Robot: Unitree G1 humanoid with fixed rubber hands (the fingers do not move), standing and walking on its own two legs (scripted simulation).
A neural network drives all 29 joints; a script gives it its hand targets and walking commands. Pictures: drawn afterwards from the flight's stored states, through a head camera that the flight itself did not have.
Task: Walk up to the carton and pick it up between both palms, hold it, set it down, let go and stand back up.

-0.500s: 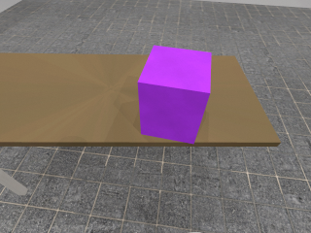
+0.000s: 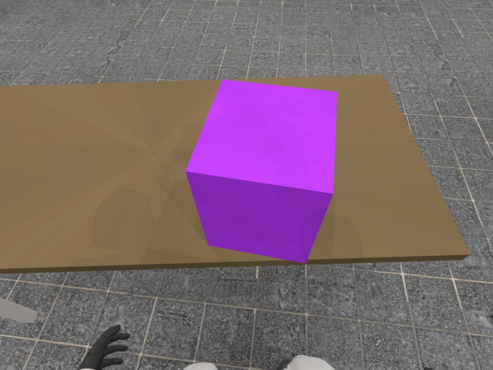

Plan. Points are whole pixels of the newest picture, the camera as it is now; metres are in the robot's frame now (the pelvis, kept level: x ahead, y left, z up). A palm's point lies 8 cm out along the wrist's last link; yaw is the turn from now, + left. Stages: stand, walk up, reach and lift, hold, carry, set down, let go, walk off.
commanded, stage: walk up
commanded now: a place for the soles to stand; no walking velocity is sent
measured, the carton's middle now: (266, 176) +0.44 -0.02 +0.02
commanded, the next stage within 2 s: none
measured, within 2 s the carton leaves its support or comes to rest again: neither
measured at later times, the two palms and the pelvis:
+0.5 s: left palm out of the picture +0.03 +0.28 -0.11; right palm out of the picture +0.06 -0.35 -0.11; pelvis -0.03 -0.03 -0.01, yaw -2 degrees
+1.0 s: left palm out of the picture +0.05 +0.30 -0.09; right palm out of the picture +0.04 -0.32 -0.11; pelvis -0.05 -0.02 +0.01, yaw +1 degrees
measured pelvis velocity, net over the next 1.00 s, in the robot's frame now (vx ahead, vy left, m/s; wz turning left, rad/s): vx -0.05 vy -0.02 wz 0.02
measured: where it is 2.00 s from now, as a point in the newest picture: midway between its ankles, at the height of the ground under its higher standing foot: outside the picture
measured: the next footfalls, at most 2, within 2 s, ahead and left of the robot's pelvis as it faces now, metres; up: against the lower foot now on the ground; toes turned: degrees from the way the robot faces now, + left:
left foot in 0.12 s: +0.02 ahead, +0.12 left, +0.00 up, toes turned -1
right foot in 0.42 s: -0.02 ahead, -0.16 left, +0.00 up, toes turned -6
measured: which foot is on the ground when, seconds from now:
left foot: up 0.00-0.10, down 0.12-1.00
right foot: down 0.00-0.14, up 0.16-0.40, down 0.42-1.00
